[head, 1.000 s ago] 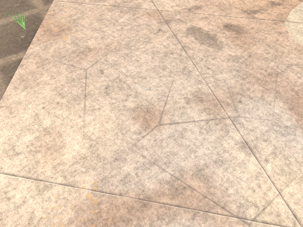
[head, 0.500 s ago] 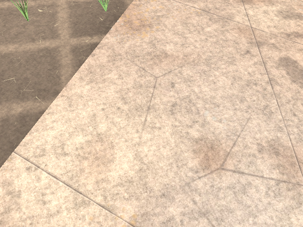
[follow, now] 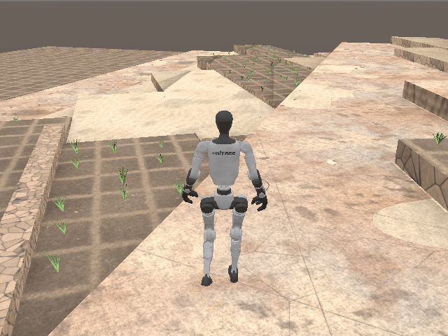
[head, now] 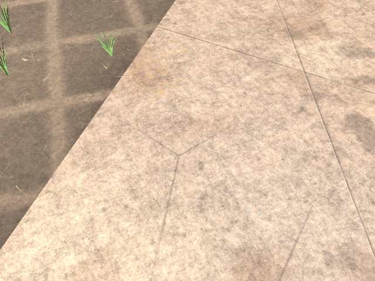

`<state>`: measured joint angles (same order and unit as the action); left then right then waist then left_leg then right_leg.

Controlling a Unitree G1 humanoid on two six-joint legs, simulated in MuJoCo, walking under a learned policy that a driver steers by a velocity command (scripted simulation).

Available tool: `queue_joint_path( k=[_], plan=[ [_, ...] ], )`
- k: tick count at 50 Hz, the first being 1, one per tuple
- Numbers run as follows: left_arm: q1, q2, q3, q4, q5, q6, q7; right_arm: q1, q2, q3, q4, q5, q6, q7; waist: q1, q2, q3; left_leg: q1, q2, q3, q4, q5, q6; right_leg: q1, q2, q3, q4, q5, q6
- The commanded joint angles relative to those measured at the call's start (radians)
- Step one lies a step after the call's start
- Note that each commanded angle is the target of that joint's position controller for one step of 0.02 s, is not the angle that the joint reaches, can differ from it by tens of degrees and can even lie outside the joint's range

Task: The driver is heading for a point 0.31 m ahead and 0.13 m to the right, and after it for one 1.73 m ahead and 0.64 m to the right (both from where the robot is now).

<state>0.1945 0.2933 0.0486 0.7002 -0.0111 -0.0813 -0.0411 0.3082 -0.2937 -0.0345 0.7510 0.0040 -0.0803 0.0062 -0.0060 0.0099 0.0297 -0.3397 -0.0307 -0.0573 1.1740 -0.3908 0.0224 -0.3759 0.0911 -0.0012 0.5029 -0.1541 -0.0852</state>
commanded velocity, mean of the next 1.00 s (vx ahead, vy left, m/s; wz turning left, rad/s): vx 0.50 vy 0.00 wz -0.55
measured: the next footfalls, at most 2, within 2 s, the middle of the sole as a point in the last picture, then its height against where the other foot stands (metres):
left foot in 0.36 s outside the picture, level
right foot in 0.88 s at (264, 258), level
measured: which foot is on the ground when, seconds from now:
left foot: up 0.00-0.34, down 0.36-0.86, up 0.88-1.00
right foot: down 0.00-0.36, up 0.38-0.86, down 0.88-1.00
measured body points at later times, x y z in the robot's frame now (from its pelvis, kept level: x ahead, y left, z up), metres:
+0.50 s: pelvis +0.28 +0.03 +0.01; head +0.30 +0.04 +0.46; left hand +0.44 +0.28 -0.11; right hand +0.36 -0.27 -0.07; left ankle +0.35 +0.13 -0.73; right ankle +0.17 -0.08 -0.64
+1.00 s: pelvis +0.50 -0.13 +0.00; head +0.54 -0.16 +0.45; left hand +0.79 +0.00 -0.09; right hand +0.42 -0.42 -0.12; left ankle +0.50 +0.06 -0.64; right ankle +0.51 -0.22 -0.73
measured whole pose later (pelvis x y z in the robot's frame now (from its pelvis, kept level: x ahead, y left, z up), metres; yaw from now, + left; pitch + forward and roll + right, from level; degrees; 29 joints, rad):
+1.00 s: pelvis +0.50 -0.13 +0.00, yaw -36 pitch +1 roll +0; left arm 0.21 0.30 0.06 0.61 -0.01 -0.04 -0.03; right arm 0.24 -0.31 -0.05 0.77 0.01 -0.10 0.01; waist -0.01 0.01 0.07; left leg -0.39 0.06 -0.02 1.19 -0.39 -0.01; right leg -0.38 0.08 0.00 0.54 -0.18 -0.09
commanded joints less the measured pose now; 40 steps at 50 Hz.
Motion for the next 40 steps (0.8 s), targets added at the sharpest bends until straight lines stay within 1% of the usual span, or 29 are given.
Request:
queue_joint_path(
  k=[1,3,4,6,8,9,10,12,14,15,16,17,18,19,20,21,22,23,24,25,26,27,29,30,32,35,38,39,40],
  plan=[
    [0.065,0.121,0.031,-0.063,0.013,0.001,0.014,-0.076,-0.128,-0.035,-0.125,-0.02,-0.04,0.0,0.015,-0.032,-0.051,-0.323,0.103,-0.05,-0.051,0.071,-0.018,0.294,-0.278,0.437,-0.269,0.096,-0.199],
    [0.057,0.126,0.034,-0.064,0.005,0.002,0.021,-0.047,-0.105,-0.031,-0.117,-0.025,-0.027,-0.004,-0.008,-0.065,-0.053,-0.287,0.107,-0.029,-0.133,0.078,-0.05,0.225,-0.254,0.38,-0.286,0.187,-0.209],
    [0.064,0.136,0.038,-0.06,0.002,0.001,0.027,-0.061,-0.095,-0.028,-0.122,-0.026,-0.021,-0.008,-0.007,-0.067,-0.047,-0.283,0.103,-0.016,-0.185,0.099,-0.066,0.194,-0.244,0.351,-0.291,0.223,-0.211],
    [0.085,0.162,0.047,-0.048,-0.004,0.005,0.038,-0.136,-0.072,-0.018,-0.14,-0.026,-0.017,-0.012,0.014,-0.067,-0.03,-0.266,0.09,-0.004,-0.326,0.221,-0.089,0.143,-0.213,0.299,-0.294,0.234,-0.19],
    [0.113,0.168,0.05,-0.034,-0.011,0.014,0.048,-0.217,-0.054,-0.011,-0.153,-0.023,-0.022,-0.009,0.044,-0.077,-0.028,-0.205,0.06,-0.001,-0.477,0.369,-0.097,0.107,-0.175,0.266,-0.28,0.201,-0.152],
    [0.132,0.169,0.051,-0.027,-0.013,0.019,0.052,-0.252,-0.049,-0.009,-0.158,-0.019,-0.026,-0.005,0.059,-0.083,-0.03,-0.171,0.043,0.002,-0.536,0.427,-0.099,0.1,-0.168,0.266,-0.271,0.181,-0.138],
    [0.154,0.17,0.052,-0.019,-0.015,0.024,0.054,-0.282,-0.051,-0.009,-0.163,-0.013,-0.03,-0.001,0.071,-0.086,-0.033,-0.146,0.028,0.001,-0.575,0.464,-0.099,0.103,-0.17,0.28,-0.261,0.158,-0.13],
    [0.184,0.167,0.053,-0.008,-0.02,0.033,0.057,-0.323,-0.066,-0.015,-0.174,-0.003,-0.037,0.006,0.081,-0.093,-0.034,-0.128,0.015,-0.018,-0.634,0.461,-0.091,0.147,-0.187,0.33,-0.225,0.114,-0.12],
    [0.191,0.161,0.053,-0.005,-0.021,0.041,0.061,-0.329,-0.092,-0.028,-0.177,0.002,-0.044,0.011,0.07,-0.107,-0.038,-0.107,0.013,-0.042,-0.688,0.408,-0.072,0.212,-0.21,0.396,-0.175,0.079,-0.105],
    [0.183,0.162,0.056,-0.007,-0.019,0.044,0.062,-0.314,-0.105,-0.035,-0.174,0.005,-0.049,0.011,0.056,-0.122,-0.038,-0.083,0.015,-0.045,-0.701,0.367,-0.057,0.232,-0.22,0.423,-0.148,0.082,-0.096],
    [0.169,0.159,0.056,-0.011,-0.017,0.047,0.062,-0.273,-0.116,-0.043,-0.163,0.006,-0.053,0.01,0.029,-0.135,-0.046,-0.024,0.017,-0.036,-0.725,0.342,-0.036,0.234,-0.219,0.437,-0.112,0.099,-0.084],
    [0.157,0.136,0.049,-0.018,-0.014,0.048,0.06,-0.193,-0.137,-0.056,-0.144,0.002,-0.056,0.004,-0.015,-0.131,-0.085,0.102,0.031,-0.027,-0.765,0.344,-0.006,0.213,-0.183,0.418,-0.035,0.132,-0.058],
    [0.146,0.084,0.03,-0.035,-0.003,0.043,0.054,-0.063,-0.179,-0.072,-0.132,-0.015,-0.06,-0.005,-0.078,-0.077,-0.202,0.331,0.155,-0.127,-0.738,0.309,0.055,0.126,-0.133,0.357,0.179,0.08,-0.026],
    [0.262,0.018,0.008,-0.056,-0.018,0.034,0.054,0.057,-0.259,-0.095,-0.107,-0.029,-0.046,-0.011,-0.066,0.165,-0.355,0.696,0.379,-0.491,-0.756,0.144,0.205,-0.195,0.008,0.202,0.506,-0.219,0.048],
    [0.282,0.072,0.01,-0.064,-0.025,0.03,0.056,0.084,-0.214,-0.088,-0.09,-0.004,-0.035,-0.002,-0.064,0.281,-0.35,0.709,0.462,-0.735,-0.84,-0.07,0.241,-0.37,-0.036,0.175,0.688,-0.442,0.064],
    [0.213,0.147,0.032,-0.057,-0.028,0.034,0.056,0.036,-0.145,-0.069,-0.1,0.0,-0.03,-0.003,-0.079,0.162,-0.208,0.587,0.42,-0.624,-0.868,-0.135,0.202,-0.421,-0.086,0.186,0.763,-0.362,0.073],
    [0.144,0.154,0.036,-0.068,-0.019,0.04,0.056,-0.011,-0.119,-0.06,-0.106,-0.006,-0.024,-0.005,-0.073,0.091,-0.117,0.468,0.377,-0.48,-0.879,-0.036,0.169,-0.411,-0.118,0.147,0.77,-0.287,0.08],
    [0.106,0.143,0.038,-0.081,-0.009,0.042,0.053,-0.048,-0.097,-0.052,-0.098,-0.01,-0.021,-0.004,-0.055,0.068,-0.05,0.364,0.335,-0.378,-0.908,0.075,0.16,-0.394,-0.144,0.137,0.729,-0.231,0.085],
    [0.099,0.13,0.042,-0.086,-0.009,0.046,0.048,-0.07,-0.078,-0.045,-0.091,-0.015,-0.022,-0.005,-0.033,0.091,-0.025,0.297,0.304,-0.298,-0.933,0.151,0.149,-0.359,-0.172,0.133,0.698,-0.194,0.086],
    [0.106,0.11,0.039,-0.088,-0.015,0.052,0.043,-0.082,-0.075,-0.044,-0.085,-0.017,-0.025,-0.005,-0.019,0.112,-0.013,0.248,0.281,-0.237,-0.96,0.192,0.146,-0.325,-0.187,0.12,0.681,-0.174,0.088],
    [0.107,0.089,0.035,-0.09,-0.018,0.057,0.039,-0.086,-0.075,-0.046,-0.077,-0.013,-0.029,-0.004,-0.013,0.117,-0.01,0.226,0.274,-0.189,-0.98,0.231,0.153,-0.316,-0.193,0.106,0.668,-0.159,0.092],
    [0.094,0.076,0.032,-0.099,-0.016,0.061,0.037,-0.085,-0.085,-0.05,-0.067,-0.01,-0.033,-0.004,-0.011,0.109,-0.004,0.214,0.276,-0.15,-0.998,0.267,0.162,-0.322,-0.199,0.1,0.646,-0.138,0.098],
    [0.055,0.062,0.027,-0.118,-0.01,0.063,0.036,-0.079,-0.112,-0.06,-0.046,-0.011,-0.037,-0.005,-0.012,0.081,0.005,0.221,0.288,-0.09,-1.02,0.346,0.179,-0.352,-0.209,0.1,0.575,-0.08,0.11],
    [0.038,0.059,0.025,-0.123,-0.009,0.062,0.033,-0.076,-0.122,-0.063,-0.038,-0.012,-0.036,-0.005,-0.015,0.07,0.003,0.235,0.29,-0.057,-1.022,0.386,0.18,-0.36,-0.212,0.099,0.533,-0.037,0.113],
    [0.001,0.053,0.021,-0.129,-0.011,0.055,0.023,-0.08,-0.136,-0.065,-0.024,-0.01,-0.032,-0.006,-0.025,0.058,0.004,0.252,0.273,0.022,-1.021,0.442,0.166,-0.343,-0.208,0.081,0.422,0.071,0.109],
    [-0.102,0.035,0.011,-0.155,-0.01,0.044,0.004,-0.049,-0.16,-0.068,0.001,-0.002,-0.021,-0.01,-0.064,0.044,0.027,0.275,0.266,0.109,-1.016,0.465,0.141,-0.298,-0.19,0.028,0.259,0.179,0.091],
    [-0.173,0.04,0.012,-0.19,-0.015,0.044,-0.013,-0.01,-0.187,-0.076,0.029,0.013,-0.007,-0.009,-0.079,0.045,0.049,0.353,0.294,0.147,-0.993,0.506,0.121,-0.291,-0.176,-0.007,0.169,0.143,0.06],
    [-0.183,0.048,0.015,-0.2,-0.014,0.045,-0.018,-0.004,-0.196,-0.079,0.035,0.018,0.0,-0.01,-0.074,0.049,0.051,0.383,0.304,0.161,-0.969,0.567,0.113,-0.282,-0.165,-0.022,0.15,0.102,0.045],
    [-0.176,0.061,0.022,-0.207,-0.012,0.047,-0.02,-0.007,-0.209,-0.083,0.036,0.022,0.006,-0.012,-0.058,0.058,0.038,0.405,0.307,0.182,-0.922,0.703,0.102,-0.245,-0.142,-0.045,0.133,0.052,0.025]
  ],
)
